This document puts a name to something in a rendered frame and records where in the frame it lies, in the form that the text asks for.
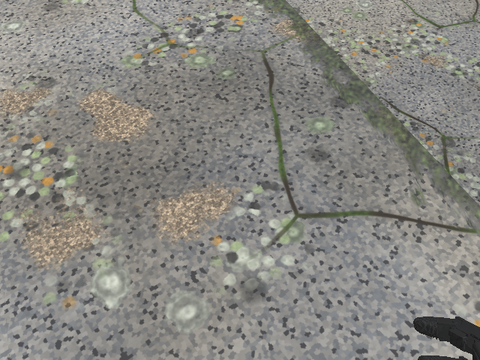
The right robot hand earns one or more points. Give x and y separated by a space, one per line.
460 333

